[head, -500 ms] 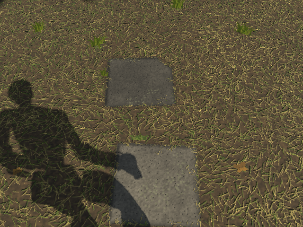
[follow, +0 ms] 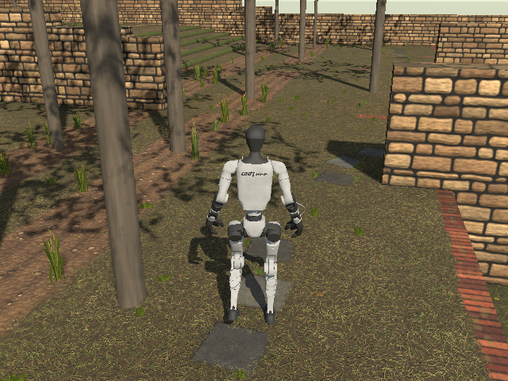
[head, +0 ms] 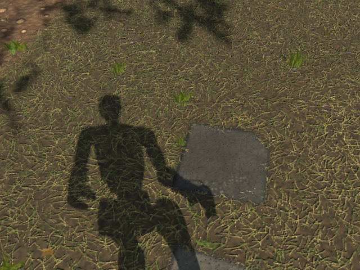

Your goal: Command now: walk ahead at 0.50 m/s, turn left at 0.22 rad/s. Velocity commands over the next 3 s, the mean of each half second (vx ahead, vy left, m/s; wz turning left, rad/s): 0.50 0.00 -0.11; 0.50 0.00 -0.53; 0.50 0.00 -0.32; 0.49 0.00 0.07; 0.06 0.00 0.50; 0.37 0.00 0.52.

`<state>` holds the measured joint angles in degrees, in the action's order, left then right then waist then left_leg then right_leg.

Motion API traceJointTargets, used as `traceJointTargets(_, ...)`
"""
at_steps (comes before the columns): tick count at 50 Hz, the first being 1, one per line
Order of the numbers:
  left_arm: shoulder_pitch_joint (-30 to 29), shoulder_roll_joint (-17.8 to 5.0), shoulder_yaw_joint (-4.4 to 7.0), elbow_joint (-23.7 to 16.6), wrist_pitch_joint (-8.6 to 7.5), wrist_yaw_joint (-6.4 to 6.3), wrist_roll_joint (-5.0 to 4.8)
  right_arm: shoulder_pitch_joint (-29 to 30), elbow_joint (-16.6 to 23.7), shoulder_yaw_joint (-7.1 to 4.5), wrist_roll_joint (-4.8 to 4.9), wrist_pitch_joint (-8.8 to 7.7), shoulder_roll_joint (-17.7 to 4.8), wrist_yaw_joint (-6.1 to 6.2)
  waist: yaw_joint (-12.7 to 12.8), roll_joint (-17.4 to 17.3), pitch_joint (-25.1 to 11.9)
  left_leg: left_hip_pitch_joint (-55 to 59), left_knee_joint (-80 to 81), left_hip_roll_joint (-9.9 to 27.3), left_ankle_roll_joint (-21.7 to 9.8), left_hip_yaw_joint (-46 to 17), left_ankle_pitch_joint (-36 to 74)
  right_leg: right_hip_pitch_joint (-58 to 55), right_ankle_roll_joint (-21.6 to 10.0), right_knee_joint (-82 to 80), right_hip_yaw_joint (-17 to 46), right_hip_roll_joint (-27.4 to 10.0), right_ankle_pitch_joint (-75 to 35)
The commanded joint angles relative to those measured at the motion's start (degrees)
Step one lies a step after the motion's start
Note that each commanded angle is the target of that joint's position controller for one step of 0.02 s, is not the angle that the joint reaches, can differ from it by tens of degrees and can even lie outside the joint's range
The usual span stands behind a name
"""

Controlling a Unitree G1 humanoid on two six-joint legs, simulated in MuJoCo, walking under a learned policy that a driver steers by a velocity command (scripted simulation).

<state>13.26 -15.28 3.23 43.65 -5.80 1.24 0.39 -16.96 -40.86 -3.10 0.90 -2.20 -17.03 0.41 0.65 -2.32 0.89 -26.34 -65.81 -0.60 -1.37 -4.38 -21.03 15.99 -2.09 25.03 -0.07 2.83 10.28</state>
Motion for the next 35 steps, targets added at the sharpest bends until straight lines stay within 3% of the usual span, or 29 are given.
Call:
traceJointTargets(1,0.9,-6.0,1.1,-1.8,-0.66,-0.19,-0.36,1.7,5.1,-0.94,-0.23,-1.26,-3.3,-0.43,0.0,8.4,-0.5,-11.5,5.0,5.5,0.6,-0.8,3.0,-8.9,-10.5,-14.4,17.3,-14.9,-3.5)
traceJointTargets(4,2.1,-9.0,1.81,-0.5,-0.5,-0.46,-0.95,6.7,6.7,0.15,-0.81,-1.66,-1.5,-0.7,1.1,6.9,0.1,-11.2,15.9,6.4,1.5,1.1,9.7,-8.3,-11.2,-16.2,12.4,-14.8,-9.7)
traceJointTargets(7,4.0,-10.4,1.93,0.9,0.1,-0.56,-1.48,12.0,7.6,0.65,-0.45,-2.2,-1.0,-1.28,3.0,6.6,0.6,-7.1,26.6,5.1,1.8,2.9,18.8,-7.6,-9.7,-16.4,7.8,-13.3,-11.6)
traceJointTargets(11,8.8,-11.0,1.87,3.2,1.26,-0.65,-2.25,17.9,9.8,0.25,0.12,-2.98,-2.1,-2.05,4.3,6.7,2.0,-3.6,34.0,2.9,1.5,2.8,20.6,-9.9,-8.6,-13.7,10.0,-14.9,-11.9)
traceJointTargets(13,8.9,-12.0,2.18,3.7,1.93,-0.99,-2.29,16.8,9.7,-0.41,0.15,-3.46,-3.7,-2.3,2.5,7.3,1.5,0.2,37.0,2.2,0.5,2.5,18.2,-11.6,-7.5,-11.0,11.8,-16.0,-12.8)
traceJointTargets(14,8.2,-12.3,2.24,3.7,2.19,-1.14,-2.31,13.7,8.9,-0.99,0.05,-3.61,-4.7,-2.16,0.1,7.3,0.1,5.8,39.1,1.5,-0.4,3.2,17.9,-11.0,-6.5,-7.7,11.3,-15.5,-16.4)
traceJointTargets(15,8.2,-11.4,1.84,3.6,2.2,-1.19,-2.06,7.4,7.0,-2.19,-0.3,-3.61,-6.7,-1.69,-3.1,6.5,-3.8,15.9,40.2,1.1,-1.8,3.8,17.4,-9.0,-5.0,-0.5,9.5,-12.8,-21.7)
traceJointTargets(16,7.0,-8.5,0.7,2.3,1.91,-1.1,-1.12,-1.9,5.6,-3.39,-1.32,-3.54,-10.0,-1.0,-7.7,3.9,-11.2,30.9,37.9,8.2,-4.9,-2.3,17.9,-0.8,-2.7,13.5,7.2,-9.6,-15.2)
traceJointTargets(17,13.1,-2.4,-1.23,0.8,1.06,-1.16,-0.96,-7.6,4.7,-4.64,-2.18,-2.69,-15.3,-0.62,-6.9,-10.6,-20.8,50.6,40.0,23.5,-12.5,-24.1,10.7,19.1,1.5,34.6,1.2,-2.0,9.5)
traceJointTargets(18,12.6,-5.7,-0.48,1.3,0.53,-1.21,-2.22,-8.9,4.0,-3.65,-1.75,-2.31,-11.0,-0.77,-7.8,-12.2,-22.0,48.6,45.9,25.1,-14.4,-34.6,2.4,25.6,1.7,44.2,6.6,-2.4,22.7)
traceJointTargets(19,8.7,-9.7,0.86,0.4,0.54,-1.17,-3.19,-5.6,3.8,-2.63,-1.19,-2.34,-8.2,-0.8,-7.3,-8.1,-13.1,41.8,47.4,23.1,-12.3,-27.3,0.6,29.3,1.5,47.5,7.2,-5.0,19.0)
traceJointTargets(21,4.3,-8.7,1.06,-0.5,1.26,-1.34,-2.29,1.2,3.6,-1.43,-1.19,-2.69,-4.4,-1.12,-4.2,-4.5,-4.6,28.8,51.1,18.4,-10.3,-15.4,6.8,27.2,1.7,44.3,5.5,-8.5,11.3)
traceJointTargets(22,4.8,-7.8,1.31,-0.3,2.02,-1.35,-2.0,3.4,3.4,-1.14,-1.49,-3.16,-3.2,-1.23,-2.4,-5.3,-2.6,24.0,53.2,16.8,-9.6,-11.1,10.1,24.2,1.9,42.3,5.9,-9.8,8.8)
traceJointTargets(24,5.6,-5.2,0.98,-0.2,3.4,-1.19,-2.13,5.5,2.4,-1.53,-1.57,-4.03,-3.2,-1.28,-0.5,-4.5,-1.0,18.9,56.4,16.2,-9.8,-5.8,15.5,21.0,2.5,40.8,5.6,-10.4,6.1)
traceJointTargets(27,2.5,-4.3,0.93,-2.0,4.28,-1.05,-1.7,5.4,0.7,-2.33,-1.74,-4.68,-4.8,-0.8,0.0,-1.8,0.8,18.6,58.4,16.5,-10.3,0.5,21.8,23.6,3.3,35.4,6.3,-10.8,0.0)
traceJointTargets(31,-4.0,-3.1,0.25,-4.0,3.78,0.49,-1.59,4.2,-1.0,-2.99,-1.47,-4.2,-7.0,-0.05,-1.9,-0.5,2.3,19.7,59.0,14.9,-8.7,8.8,23.9,21.5,2.7,21.8,3.4,-9.9,-11.5)
traceJointTargets(35,-11.1,-3.5,0.03,-7.3,3.85,1.72,-1.58,0.7,-3.1,-3.77,-0.36,-3.1,-9.2,0.19,-4.3,0.4,4.4,25.4,57.8,16.7,-7.4,12.1,24.2,22.0,0.6,14.0,0.6,-9.1,-11.0)
